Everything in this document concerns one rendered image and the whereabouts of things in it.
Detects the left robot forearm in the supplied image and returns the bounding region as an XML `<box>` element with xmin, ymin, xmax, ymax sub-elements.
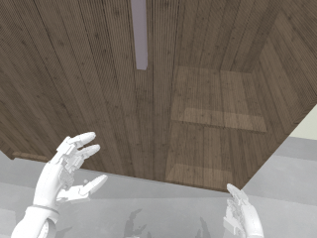
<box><xmin>11</xmin><ymin>205</ymin><xmax>60</xmax><ymax>238</ymax></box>

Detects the wardrobe door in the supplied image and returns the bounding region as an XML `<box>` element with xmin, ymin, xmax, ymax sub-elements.
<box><xmin>0</xmin><ymin>0</ymin><xmax>181</xmax><ymax>182</ymax></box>
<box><xmin>0</xmin><ymin>102</ymin><xmax>45</xmax><ymax>157</ymax></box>

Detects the right robot hand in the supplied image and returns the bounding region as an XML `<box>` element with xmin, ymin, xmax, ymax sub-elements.
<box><xmin>223</xmin><ymin>183</ymin><xmax>264</xmax><ymax>238</ymax></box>

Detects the handle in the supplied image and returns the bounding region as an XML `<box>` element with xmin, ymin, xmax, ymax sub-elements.
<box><xmin>131</xmin><ymin>0</ymin><xmax>148</xmax><ymax>70</ymax></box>

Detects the left robot hand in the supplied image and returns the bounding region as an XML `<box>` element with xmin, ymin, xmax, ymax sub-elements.
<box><xmin>33</xmin><ymin>132</ymin><xmax>108</xmax><ymax>210</ymax></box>

